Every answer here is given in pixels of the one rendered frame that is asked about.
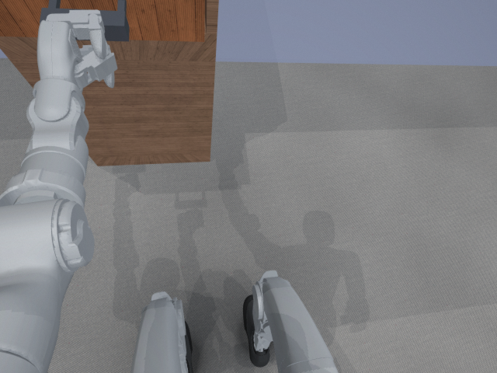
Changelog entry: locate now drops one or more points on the drawer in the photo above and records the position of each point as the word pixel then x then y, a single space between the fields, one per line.
pixel 166 20

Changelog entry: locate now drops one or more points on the robot left forearm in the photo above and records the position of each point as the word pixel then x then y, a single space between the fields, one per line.
pixel 56 159

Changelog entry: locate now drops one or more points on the robot left thigh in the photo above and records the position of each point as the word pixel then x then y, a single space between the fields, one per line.
pixel 157 348

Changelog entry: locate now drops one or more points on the cabinet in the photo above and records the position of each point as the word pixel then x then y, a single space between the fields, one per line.
pixel 160 109

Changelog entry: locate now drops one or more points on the left robot upper arm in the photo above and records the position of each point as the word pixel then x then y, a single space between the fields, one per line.
pixel 42 244

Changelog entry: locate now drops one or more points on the right robot shin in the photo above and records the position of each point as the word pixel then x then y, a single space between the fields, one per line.
pixel 262 334

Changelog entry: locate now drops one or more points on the handle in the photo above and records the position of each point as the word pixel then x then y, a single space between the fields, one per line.
pixel 115 22

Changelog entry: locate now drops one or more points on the robot left hand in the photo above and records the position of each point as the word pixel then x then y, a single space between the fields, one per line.
pixel 58 53

